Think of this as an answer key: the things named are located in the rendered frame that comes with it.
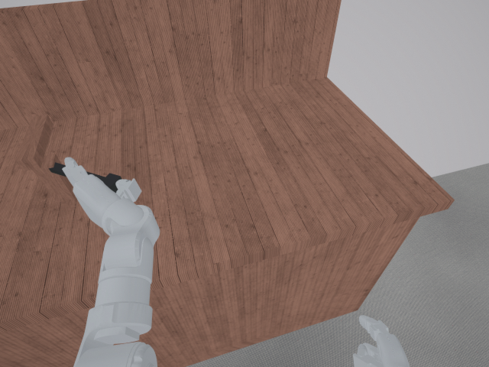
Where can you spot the right robot hand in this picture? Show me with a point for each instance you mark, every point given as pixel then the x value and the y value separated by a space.
pixel 388 353

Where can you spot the left robot hand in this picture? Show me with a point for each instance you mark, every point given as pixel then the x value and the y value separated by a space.
pixel 93 195

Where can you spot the tap lever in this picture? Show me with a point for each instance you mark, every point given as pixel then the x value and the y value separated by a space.
pixel 109 180

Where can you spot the robot left forearm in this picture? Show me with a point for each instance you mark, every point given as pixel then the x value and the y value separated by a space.
pixel 122 312

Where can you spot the counter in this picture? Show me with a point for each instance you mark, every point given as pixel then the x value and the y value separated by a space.
pixel 279 202

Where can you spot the robot left upper arm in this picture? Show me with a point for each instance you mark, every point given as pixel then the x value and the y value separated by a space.
pixel 135 354

